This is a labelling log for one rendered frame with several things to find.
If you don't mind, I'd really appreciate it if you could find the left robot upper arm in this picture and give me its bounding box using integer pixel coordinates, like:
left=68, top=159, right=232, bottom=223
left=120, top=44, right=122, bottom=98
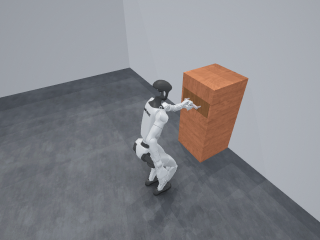
left=147, top=97, right=170, bottom=112

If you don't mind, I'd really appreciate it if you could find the right robot hand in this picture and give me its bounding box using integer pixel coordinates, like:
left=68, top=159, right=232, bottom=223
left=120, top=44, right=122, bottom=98
left=156, top=167, right=169, bottom=185

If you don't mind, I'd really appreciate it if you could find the left robot forearm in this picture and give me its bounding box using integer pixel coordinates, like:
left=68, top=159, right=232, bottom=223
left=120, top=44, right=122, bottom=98
left=162, top=103, right=183, bottom=112

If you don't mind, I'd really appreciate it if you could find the cabinet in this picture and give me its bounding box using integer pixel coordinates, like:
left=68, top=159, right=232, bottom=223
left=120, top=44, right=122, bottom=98
left=178, top=63, right=249, bottom=163

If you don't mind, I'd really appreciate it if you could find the right robot forearm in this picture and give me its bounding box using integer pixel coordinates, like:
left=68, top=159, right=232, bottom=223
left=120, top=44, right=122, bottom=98
left=148, top=138, right=163, bottom=170

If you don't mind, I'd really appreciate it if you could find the left robot hand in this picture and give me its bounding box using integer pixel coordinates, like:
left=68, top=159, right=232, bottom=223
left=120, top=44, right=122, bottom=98
left=181, top=99, right=193, bottom=111

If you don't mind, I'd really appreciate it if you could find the robot right shin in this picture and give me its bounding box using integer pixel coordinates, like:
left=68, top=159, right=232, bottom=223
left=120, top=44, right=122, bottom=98
left=157, top=165, right=178, bottom=191

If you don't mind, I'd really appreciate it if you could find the drawer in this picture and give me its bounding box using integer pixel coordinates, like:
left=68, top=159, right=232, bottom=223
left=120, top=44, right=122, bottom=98
left=183, top=87, right=210, bottom=118

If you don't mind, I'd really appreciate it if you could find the right robot upper arm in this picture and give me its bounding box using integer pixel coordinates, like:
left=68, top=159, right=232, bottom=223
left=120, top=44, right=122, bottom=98
left=145, top=109, right=169, bottom=146

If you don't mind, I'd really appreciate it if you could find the robot left shin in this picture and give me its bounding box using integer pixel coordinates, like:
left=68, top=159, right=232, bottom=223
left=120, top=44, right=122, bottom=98
left=149, top=168, right=157, bottom=181

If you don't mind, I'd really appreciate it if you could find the robot shin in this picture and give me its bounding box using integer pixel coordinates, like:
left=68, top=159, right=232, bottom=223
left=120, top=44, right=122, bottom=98
left=149, top=168, right=157, bottom=181
left=157, top=165, right=178, bottom=191

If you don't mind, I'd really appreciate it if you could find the handle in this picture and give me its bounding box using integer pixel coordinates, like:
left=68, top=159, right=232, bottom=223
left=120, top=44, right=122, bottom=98
left=184, top=98, right=201, bottom=110

